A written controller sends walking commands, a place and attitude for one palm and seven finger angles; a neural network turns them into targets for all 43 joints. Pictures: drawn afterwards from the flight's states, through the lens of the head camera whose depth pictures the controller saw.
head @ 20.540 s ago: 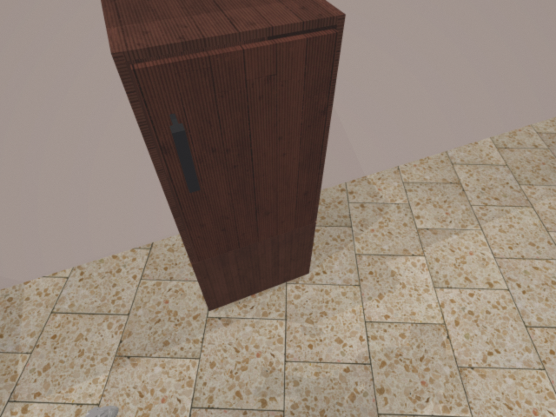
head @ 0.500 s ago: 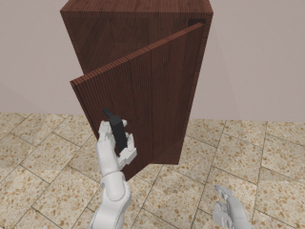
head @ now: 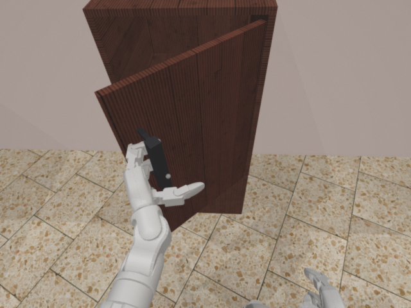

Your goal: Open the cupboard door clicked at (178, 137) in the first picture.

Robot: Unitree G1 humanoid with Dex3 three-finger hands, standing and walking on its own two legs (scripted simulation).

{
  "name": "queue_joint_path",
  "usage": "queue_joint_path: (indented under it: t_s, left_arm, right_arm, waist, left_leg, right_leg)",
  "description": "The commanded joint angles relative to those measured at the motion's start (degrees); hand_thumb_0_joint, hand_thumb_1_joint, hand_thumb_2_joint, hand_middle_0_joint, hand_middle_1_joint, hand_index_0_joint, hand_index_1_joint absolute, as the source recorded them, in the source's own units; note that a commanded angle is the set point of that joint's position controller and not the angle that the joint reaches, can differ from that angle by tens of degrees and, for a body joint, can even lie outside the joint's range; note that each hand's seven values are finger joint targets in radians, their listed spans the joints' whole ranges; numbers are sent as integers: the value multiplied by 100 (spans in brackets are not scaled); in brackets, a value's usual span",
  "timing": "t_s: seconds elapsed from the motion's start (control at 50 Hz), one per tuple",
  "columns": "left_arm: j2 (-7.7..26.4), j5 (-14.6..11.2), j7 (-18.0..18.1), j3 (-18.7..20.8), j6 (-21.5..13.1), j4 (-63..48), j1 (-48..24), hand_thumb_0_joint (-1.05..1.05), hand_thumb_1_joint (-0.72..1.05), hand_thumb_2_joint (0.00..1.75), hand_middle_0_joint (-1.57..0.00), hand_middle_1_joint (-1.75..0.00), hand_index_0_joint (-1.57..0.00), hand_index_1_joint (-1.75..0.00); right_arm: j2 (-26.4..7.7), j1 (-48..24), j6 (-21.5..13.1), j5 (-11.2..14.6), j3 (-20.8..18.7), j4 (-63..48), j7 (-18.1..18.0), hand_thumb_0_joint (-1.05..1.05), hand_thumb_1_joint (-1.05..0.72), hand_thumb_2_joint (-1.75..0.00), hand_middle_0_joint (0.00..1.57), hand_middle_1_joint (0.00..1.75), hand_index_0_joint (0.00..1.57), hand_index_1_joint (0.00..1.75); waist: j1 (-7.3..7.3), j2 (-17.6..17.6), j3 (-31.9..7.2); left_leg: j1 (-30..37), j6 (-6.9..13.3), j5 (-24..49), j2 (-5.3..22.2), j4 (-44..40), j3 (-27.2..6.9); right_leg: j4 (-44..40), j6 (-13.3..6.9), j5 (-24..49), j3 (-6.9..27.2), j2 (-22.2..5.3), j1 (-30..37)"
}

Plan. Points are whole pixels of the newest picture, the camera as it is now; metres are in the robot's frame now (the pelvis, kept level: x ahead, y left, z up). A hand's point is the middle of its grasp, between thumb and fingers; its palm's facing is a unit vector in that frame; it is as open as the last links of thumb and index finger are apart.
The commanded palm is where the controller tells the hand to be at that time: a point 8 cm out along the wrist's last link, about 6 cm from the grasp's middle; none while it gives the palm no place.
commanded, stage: open thumb and fingers to let go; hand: left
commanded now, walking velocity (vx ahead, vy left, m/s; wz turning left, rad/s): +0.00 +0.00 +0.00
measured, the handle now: (154, 161) +0.39 +0.12 +0.07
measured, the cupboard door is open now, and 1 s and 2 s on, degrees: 43 43 43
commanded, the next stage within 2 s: slide the hand sideways off the handle in 0.30 s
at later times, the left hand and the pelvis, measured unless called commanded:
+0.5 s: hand (165, 180) +0.34 +0.09 +0.07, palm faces +0.19 -0.98 -0.06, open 15.6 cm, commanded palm +0.31 +0.13 +0.07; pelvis -0.01 +0.03 -0.01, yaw +0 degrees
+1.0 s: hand (158, 200) +0.30 +0.10 +0.06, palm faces -0.08 -1.00 -0.02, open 16.3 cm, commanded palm +0.27 +0.17 +0.07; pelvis +0.01 +0.03 +0.00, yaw -1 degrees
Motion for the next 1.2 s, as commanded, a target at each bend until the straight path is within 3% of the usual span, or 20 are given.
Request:
queue_joint_path:
  t_s: [0.0,0.14,0.26,0.38,0.4,0.42,0.44,0.46,0.5,0.54,0.6,0.64,0.72,0.74,0.78,0.84,1.0,1.04,1.14,1.18]
  left_arm:
    - [63,140,56,-71,-500,-989,-1998,0,-50,30,-26,-95,-26,-95]
    - [-84,270,296,-158,-536,-441,-2645,0,-50,30,-20,-60,-20,-60]
    - [-16,268,397,-30,-485,-252,-2831,0,-50,30,-15,-30,-15,-30]
    - [-407,235,414,-348,-505,-409,-2691,0,-50,30,-15,-30,-15,-30]
    - [-46,887,-747,-1526,-680,-433,-2502,0,-50,30,-15,-30,-15,-30]
    - [400,716,-1345,-1088,-882,-620,-2753,0,-50,30,-15,-30,-15,-30]
    - [450,605,-1828,-1169,-1004,-859,-2798,0,-50,30,-15,-30,-15,-30]
    - [504,463,-2251,-1210,-1092,-1024,-2917,0,-50,30,-15,-30,-15,-30]
    - [364,-70,-3058,-1358,-959,-853,-2883,0,-50,30,-15,-30,-15,-30]
    - [191,-692,-3322,-1154,-709,-718,-3040,0,-50,30,-15,-30,-15,-30]
    - [380,-984,-3153,-596,-502,-674,-2388,0,-50,30,-15,-30,-15,-30]
    - [524,-856,-2982,-467,-535,-975,-2008,0,-50,30,-15,-30,-15,-30]
    - [665,-627,-2829,-400,-560,-1327,-1350,0,-50,30,-15,-30,-15,-30]
    - [860,-559,-2821,-267,-572,-1409,-1136,0,-50,30,-15,-30,-15,-30]
    - [753,-538,-2851,-368,-557,-1718,-831,0,-50,30,-15,-30,-15,-30]
    - [1055,-511,-2834,-115,-480,-1996,-428,0,-50,30,-15,-30,-15,-30]
    - [1099,-633,-2970,-104,-491,-2993,527,0,-50,30,-15,-30,-15,-30]
    - [1126,-629,-3063,-172,-509,-3173,501,0,-50,30,-15,-30,-15,-30]
    - [1225,-751,-3336,-80,-448,-3382,1324,0,-50,30,-15,-30,-15,-30]
    - [1427,-824,-3409,176,-420,-3462,1561,0,-50,30,-15,-30,-15,-30]
  right_arm:
    - [-441,-552,-315,9,-130,-841,-32,0,-90,-90,20,30,20,30]
    - [-478,-500,-368,-42,-126,-765,-26,0,-90,-90,20,30,20,30]
    - [-477,-471,-321,-63,-104,-759,-25,0,-90,-90,20,30,20,30]
    - [-471,-446,-334,-74,-123,-802,54,0,-90,-90,20,30,20,30]
    - [-638,-75,-358,-73,-126,-626,43,0,-90,-90,20,30,20,30]
    - [-647,24,-395,3,-166,-771,10,0,-90,-90,20,30,20,30]
    - [-671,6,-413,27,-153,-846,-12,0,-90,-90,20,30,20,30]
    - [-657,23,-471,98,-149,-907,-40,0,-90,-90,20,30,20,30]
    - [-687,9,-601,298,-80,-1019,-88,0,-90,-90,20,30,20,30]
    - [-685,-39,-718,445,-19,-1064,-139,0,-90,-90,20,30,20,30]
    - [-731,8,-854,466,-22,-1096,-81,0,-90,-90,20,30,20,30]
    - [-728,31,-911,428,-43,-1154,21,0,-90,-90,20,30,20,30]
    - [-721,51,-893,362,-78,-1259,170,0,-90,-90,20,30,20,30]
    - [-740,56,-869,357,-90,-1279,178,0,-90,-90,20,30,20,30]
    - [-686,-19,-836,362,-76,-1398,205,0,-90,-90,20,30,20,30]
    - [-682,-73,-761,352,-68,-1468,185,0,-90,-90,20,30,20,30]
    - [-599,-63,-802,362,-59,-1577,95,0,-90,-90,20,30,20,30]
    - [-602,-51,-842,367,-63,-1537,68,0,-90,-90,20,30,20,30]
    - [-623,4,-931,395,-76,-1611,39,0,-90,-90,20,30,20,30]
    - [-636,11,-951,395,-82,-1623,13,0,-90,-90,20,30,20,30]
  waist:
    - [-49,-687,-1327]
    - [-138,-733,-1385]
    - [-82,-685,-1504]
    - [-49,-541,-1620]
    - [-437,-840,-1473]
    - [-353,-776,-1594]
    - [-306,-416,-1775]
    - [-313,-357,-1803]
    - [-378,-169,-1472]
    - [-387,-334,-1196]
    - [-111,-659,-1255]
    - [49,-417,-1407]
    - [71,-626,-1341]
    - [131,-610,-1362]
    - [166,-470,-1318]
    - [242,-379,-1283]
    - [163,-435,-1387]
    - [68,-339,-1364]
    - [94,-404,-1352]
    - [134,-498,-1375]
  left_leg:
    - [-493,270,251,-342,-578,231]
    - [-489,259,100,-319,-654,159]
    - [-560,239,159,-309,-695,135]
    - [-401,199,440,-260,-697,105]
    - [-168,302,559,-191,-551,133]
    - [-252,326,674,-202,-512,125]
    - [-138,316,748,-219,-504,140]
    - [-57,301,692,-217,-529,104]
    - [32,305,330,-224,-664,44]
    - [-13,273,53,-233,-812,-63]
    - [-123,224,116,-264,-927,-109]
    - [-65,187,475,-278,-916,-89]
    - [-147,204,759,-243,-809,27]
    - [-175,199,837,-235,-806,32]
    - [-173,195,839,-238,-813,89]
    - [-216,207,883,-248,-793,127]
    - [-128,227,1265,-250,-601,147]
    - [-113,238,1290,-260,-522,137]
    - [-182,244,1438,-284,-432,126]
    - [-260,246,1377,-291,-389,134]
  right_leg:
    - [-1112,97,-499,570,-34,1517]
    - [-911,69,-531,322,61,1214]
    - [-802,49,-391,267,83,1240]
    - [-607,0,-101,117,146,1157]
    - [-530,-15,355,227,127,947]
    - [-480,-35,576,238,79,1054]
    - [-398,-48,711,290,67,1162]
    - [-382,-44,638,269,60,1150]
    - [-512,-39,263,226,114,1011]
    - [-609,-12,-68,141,168,938]
    - [-606,22,-127,51,167,1122]
    - [-507,-15,121,40,158,1231]
    - [-477,4,428,78,145,1308]
    - [-454,-13,481,105,153,1381]
    - [-439,-12,529,108,142,1435]
    - [-444,-23,588,152,145,1521]
    - [-352,29,1210,177,152,1699]
    - [-329,40,1243,193,143,1605]
    - [-280,60,1491,196,136,1687]
    - [-275,81,1506,230,126,1752]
